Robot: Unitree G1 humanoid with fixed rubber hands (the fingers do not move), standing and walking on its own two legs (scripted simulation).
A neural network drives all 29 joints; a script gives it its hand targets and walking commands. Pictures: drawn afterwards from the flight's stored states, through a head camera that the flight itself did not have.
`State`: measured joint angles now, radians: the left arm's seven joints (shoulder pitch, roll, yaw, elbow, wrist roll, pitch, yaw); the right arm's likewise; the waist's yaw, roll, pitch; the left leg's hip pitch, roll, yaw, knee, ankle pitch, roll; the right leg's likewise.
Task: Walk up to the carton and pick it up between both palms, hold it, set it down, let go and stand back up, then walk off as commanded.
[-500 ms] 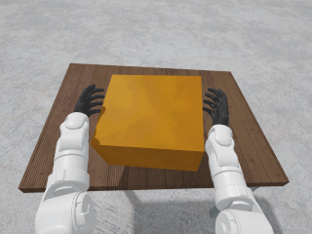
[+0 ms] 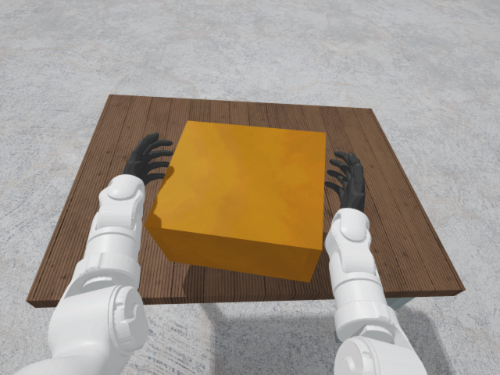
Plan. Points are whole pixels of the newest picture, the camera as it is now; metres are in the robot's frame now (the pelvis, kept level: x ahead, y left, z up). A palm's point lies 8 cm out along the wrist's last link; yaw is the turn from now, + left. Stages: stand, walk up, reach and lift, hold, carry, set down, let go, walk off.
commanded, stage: set down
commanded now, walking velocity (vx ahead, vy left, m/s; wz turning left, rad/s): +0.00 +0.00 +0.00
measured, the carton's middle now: (246, 198) +0.41 -0.01 +0.01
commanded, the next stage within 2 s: none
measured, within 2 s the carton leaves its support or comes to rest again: rests again in 0.86 s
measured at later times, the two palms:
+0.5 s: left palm (134, 175) +0.44 +0.19 +0.04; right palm (328, 208) +0.37 -0.16 +0.04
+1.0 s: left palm (141, 175) +0.46 +0.18 +0.02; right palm (324, 222) +0.36 -0.16 +0.01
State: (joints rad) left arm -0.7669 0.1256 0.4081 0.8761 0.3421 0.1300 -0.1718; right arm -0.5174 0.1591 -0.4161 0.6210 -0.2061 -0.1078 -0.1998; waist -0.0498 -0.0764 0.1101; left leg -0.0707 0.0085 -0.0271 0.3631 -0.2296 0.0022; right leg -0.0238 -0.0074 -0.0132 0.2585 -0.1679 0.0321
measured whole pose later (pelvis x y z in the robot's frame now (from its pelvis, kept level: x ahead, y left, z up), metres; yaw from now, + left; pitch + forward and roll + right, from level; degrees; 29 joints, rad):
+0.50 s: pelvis +0.02 +0.01 +0.00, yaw +0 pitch +3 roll -2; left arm -0.79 0.15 0.41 0.98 0.34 0.01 -0.17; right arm -0.52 0.17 -0.45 0.79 -0.22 -0.29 -0.24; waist -0.05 -0.08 0.07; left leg -0.17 0.01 -0.02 0.36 -0.24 0.01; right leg -0.13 -0.01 -0.01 0.26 -0.15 0.04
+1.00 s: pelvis +0.03 +0.02 +0.00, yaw -1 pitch +9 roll -3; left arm -0.83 0.16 0.40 1.13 0.32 -0.19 -0.13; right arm -0.53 0.16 -0.52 1.01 -0.22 -0.51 -0.27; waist -0.05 -0.07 0.01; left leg -0.28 0.01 -0.02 0.36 -0.23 0.01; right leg -0.24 -0.01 -0.01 0.26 -0.12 0.03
